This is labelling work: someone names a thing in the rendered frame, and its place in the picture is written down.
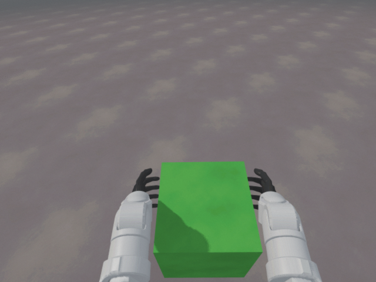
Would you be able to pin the left robot hand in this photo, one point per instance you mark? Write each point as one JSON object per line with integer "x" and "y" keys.
{"x": 142, "y": 181}

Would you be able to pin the right robot forearm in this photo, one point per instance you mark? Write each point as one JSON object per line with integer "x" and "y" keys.
{"x": 287, "y": 252}

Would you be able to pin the carton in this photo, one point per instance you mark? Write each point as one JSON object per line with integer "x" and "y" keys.
{"x": 206, "y": 224}

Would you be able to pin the right robot hand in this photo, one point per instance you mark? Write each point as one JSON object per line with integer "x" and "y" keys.
{"x": 264, "y": 181}

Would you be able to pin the left robot forearm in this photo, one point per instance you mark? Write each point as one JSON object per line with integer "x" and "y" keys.
{"x": 129, "y": 246}

